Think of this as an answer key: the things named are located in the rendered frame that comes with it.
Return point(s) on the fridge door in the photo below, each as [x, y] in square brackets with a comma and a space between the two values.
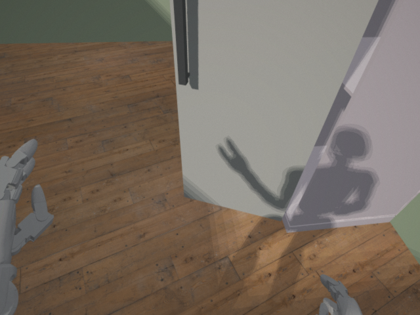
[263, 77]

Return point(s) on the right robot hand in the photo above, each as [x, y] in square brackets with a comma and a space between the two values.
[345, 304]

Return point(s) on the left robot hand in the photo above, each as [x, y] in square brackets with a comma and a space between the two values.
[13, 172]

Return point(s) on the handle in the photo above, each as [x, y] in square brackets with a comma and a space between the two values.
[181, 41]

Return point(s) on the robot left forearm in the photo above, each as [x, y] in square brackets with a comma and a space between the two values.
[8, 291]

